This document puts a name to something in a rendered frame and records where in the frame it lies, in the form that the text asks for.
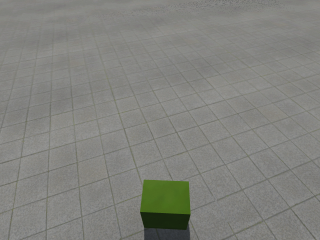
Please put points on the carton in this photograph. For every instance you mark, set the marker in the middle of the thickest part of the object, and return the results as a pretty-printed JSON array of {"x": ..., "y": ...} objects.
[{"x": 165, "y": 204}]

